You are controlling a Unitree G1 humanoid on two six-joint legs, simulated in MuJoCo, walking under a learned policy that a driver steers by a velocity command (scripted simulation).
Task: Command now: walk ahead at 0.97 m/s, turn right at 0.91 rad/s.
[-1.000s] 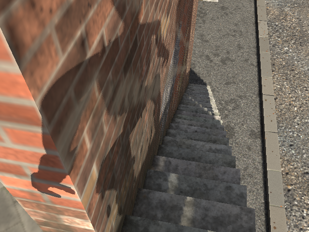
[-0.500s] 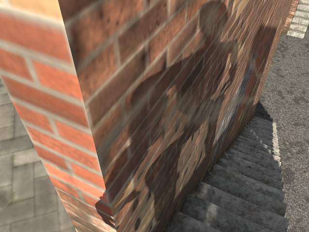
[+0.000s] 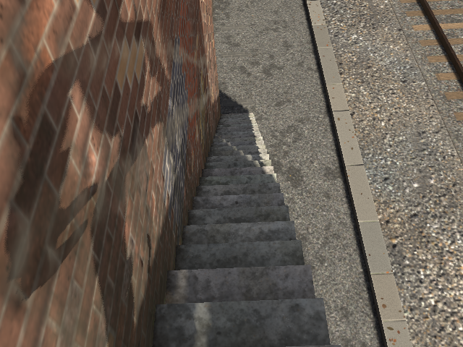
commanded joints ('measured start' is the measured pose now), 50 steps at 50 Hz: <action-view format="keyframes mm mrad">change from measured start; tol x64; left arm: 1 405 26 33 122 -11 -40 46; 50 153 3 -42 171 -2 -210 145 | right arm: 1 -217 -197 -53 -48 0 36 -26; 50 -584 -65 -32 -284 17 144 126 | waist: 1 228 117 -105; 50 132 91 -111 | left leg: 1 -420 147 49 461 818 172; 4 -963 -144 -138 1659 -151 230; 10 -1323 -18 -410 1339 79 169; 18 -427 -182 -239 90 1415 143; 23 -191 -70 -350 -97 1082 368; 26 -534 -65 -753 117 2398 396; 29 -641 -165 -922 141 1201 385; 37 -473 -187 -875 293 1654 243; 44 -1178 -173 -621 618 187 231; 50 -865 6 -472 46 1264 214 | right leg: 1 642 85 -130 114 153 -39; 3 807 54 -3 -338 -158 -138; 5 931 -3 190 201 970 -83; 10 536 -138 770 19 -319 -346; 18 154 244 307 286 -406 -75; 23 62 217 27 1245 -173 45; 24 -73 296 -54 1639 -961 101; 41 520 149 15 -256 -582 130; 44 1175 -216 357 29 27 -74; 50 519 -45 25 113 -821 59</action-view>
